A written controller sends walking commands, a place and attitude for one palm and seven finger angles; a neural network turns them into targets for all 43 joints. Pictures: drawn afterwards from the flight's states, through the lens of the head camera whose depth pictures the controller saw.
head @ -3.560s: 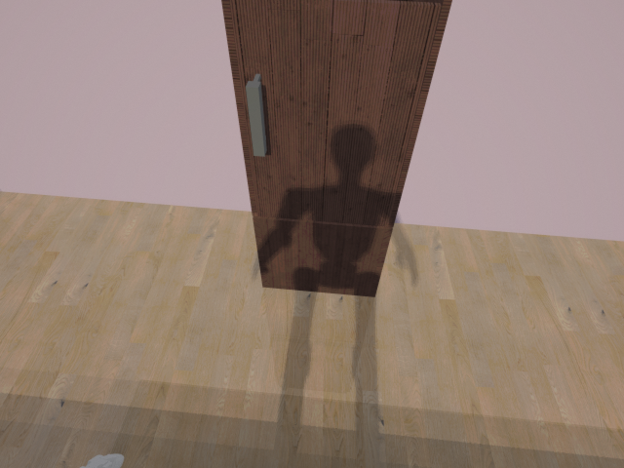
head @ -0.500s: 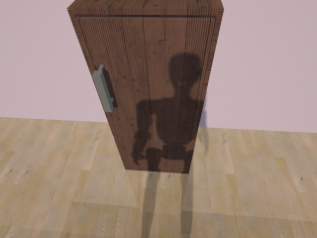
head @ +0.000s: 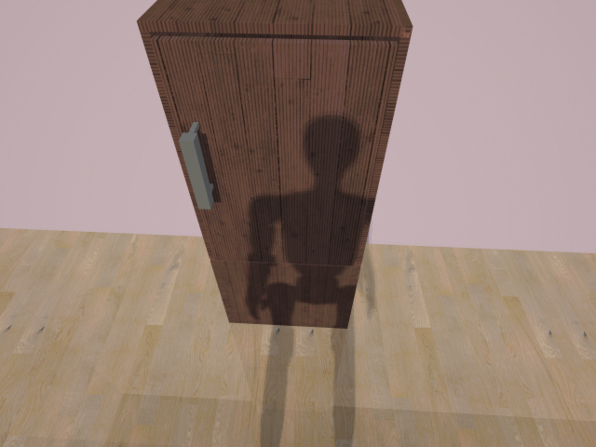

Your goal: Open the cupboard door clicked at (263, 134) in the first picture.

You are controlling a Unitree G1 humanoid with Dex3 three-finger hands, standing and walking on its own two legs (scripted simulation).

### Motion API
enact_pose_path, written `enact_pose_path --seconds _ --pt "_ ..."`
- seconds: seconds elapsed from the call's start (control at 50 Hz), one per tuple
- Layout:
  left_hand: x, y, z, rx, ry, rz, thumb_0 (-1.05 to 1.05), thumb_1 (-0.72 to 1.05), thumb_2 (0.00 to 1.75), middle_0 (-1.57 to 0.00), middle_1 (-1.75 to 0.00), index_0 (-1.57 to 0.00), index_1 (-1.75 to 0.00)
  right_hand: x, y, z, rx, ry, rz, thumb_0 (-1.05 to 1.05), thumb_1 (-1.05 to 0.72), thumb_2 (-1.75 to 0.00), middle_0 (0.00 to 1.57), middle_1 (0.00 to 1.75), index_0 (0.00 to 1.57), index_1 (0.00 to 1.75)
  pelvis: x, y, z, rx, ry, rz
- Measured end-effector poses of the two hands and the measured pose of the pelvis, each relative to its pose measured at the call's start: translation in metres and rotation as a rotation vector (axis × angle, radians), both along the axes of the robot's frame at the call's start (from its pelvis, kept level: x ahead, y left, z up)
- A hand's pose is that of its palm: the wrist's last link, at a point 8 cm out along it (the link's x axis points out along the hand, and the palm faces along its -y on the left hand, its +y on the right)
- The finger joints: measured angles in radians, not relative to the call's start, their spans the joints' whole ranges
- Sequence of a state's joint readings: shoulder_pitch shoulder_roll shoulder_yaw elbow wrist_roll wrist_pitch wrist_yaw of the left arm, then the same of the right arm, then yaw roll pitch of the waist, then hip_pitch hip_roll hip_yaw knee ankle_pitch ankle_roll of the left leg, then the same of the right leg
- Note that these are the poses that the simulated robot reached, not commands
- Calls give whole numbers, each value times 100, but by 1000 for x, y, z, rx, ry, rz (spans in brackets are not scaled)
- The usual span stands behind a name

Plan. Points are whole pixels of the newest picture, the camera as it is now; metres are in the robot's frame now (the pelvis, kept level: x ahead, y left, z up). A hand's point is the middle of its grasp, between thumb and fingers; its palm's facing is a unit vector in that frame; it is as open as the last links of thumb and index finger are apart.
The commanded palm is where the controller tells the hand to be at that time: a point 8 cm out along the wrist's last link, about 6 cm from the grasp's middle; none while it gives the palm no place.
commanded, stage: look again from close up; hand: left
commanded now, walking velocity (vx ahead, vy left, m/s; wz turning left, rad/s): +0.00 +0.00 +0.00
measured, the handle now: (200, 166) +0.62 +0.23 +0.01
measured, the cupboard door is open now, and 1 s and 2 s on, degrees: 0 0 0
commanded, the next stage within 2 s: shuffle to correct the standing spot in 0.38 s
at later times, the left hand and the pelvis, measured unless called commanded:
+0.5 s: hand out of the picture +0.01 +0.17 -0.17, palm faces +0.02 -0.98 -0.20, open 7.3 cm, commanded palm none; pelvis +0.01 +0.01 +0.00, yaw -1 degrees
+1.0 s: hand out of the picture +0.10 +0.20 -0.18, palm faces +0.05 -0.97 -0.23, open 7.3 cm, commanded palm none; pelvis +0.08 +0.02 -0.01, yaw +0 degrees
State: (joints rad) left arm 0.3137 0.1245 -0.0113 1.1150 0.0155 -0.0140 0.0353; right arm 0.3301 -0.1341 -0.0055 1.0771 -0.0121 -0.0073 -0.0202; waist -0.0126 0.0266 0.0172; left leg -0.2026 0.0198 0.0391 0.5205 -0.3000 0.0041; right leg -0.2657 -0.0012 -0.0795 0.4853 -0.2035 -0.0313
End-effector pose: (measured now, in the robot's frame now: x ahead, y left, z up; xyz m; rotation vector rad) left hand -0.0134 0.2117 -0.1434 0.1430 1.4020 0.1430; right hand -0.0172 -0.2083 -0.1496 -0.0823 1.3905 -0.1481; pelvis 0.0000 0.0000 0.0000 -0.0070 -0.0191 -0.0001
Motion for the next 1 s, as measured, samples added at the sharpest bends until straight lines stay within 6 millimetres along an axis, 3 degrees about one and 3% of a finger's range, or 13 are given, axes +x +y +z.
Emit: enact_pose_path --seconds 0.22,0.58,0.78,0.86,1.0 --pt "5 19 9 32 -32 13 0 91 90 -20 -30 -20 -30 2 22 -5 43 -20 32 0 -91 -90 20 30 20 30 2 12 1 24 -2 0" --pt "19 5 5 8 1 7 0 92 90 -20 -30 -20 -30 15 0 -1 -1 22 35 0 -90 -90 20 30 20 30 17 3 2 24 1 -9" --pt "30 12 -7 -19 13 55 0 91 90 -21 -30 -20 -30 32 2 -1 -28 52 45 0 -91 -90 20 30 20 30 42 11 -6 8 17 1" --pt "45 22 -10 -14 35 41 0 91 90 -21 -30 -20 -30 41 11 -1 -32 41 32 0 -90 -90 20 30 20 30 56 18 -8 20 17 -12" --pt "102 31 0 44 -55 20 0 92 90 -20 -30 -20 -30 51 22 -8 5 84 0 0 -90 -90 20 30 20 30 76 15 -7 26 6 -5"
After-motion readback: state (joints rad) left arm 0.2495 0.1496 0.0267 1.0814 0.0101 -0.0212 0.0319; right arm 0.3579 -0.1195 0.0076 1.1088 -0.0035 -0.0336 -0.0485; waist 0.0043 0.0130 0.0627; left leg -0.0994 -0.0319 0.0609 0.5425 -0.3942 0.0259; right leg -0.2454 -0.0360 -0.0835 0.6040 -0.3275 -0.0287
